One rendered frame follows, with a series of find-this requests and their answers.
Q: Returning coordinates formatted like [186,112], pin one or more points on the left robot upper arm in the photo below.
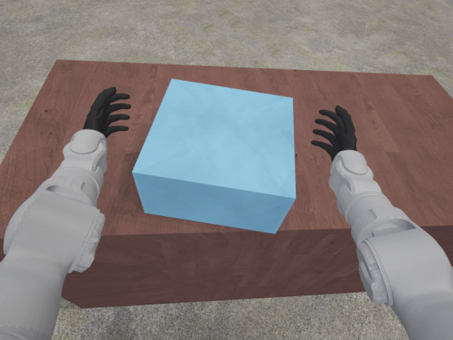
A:
[59,235]

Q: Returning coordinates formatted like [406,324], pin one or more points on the left robot hand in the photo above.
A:
[99,116]

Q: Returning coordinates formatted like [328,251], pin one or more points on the robot left forearm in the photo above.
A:
[79,177]

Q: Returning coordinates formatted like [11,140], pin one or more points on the carton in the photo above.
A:
[219,155]

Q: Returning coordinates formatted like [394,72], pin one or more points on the right robot hand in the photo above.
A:
[344,132]

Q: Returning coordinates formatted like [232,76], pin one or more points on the robot right forearm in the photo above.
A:
[361,201]

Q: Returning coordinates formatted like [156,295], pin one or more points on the right robot upper arm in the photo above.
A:
[406,271]

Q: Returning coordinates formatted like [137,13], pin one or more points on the pedestal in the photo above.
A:
[404,129]

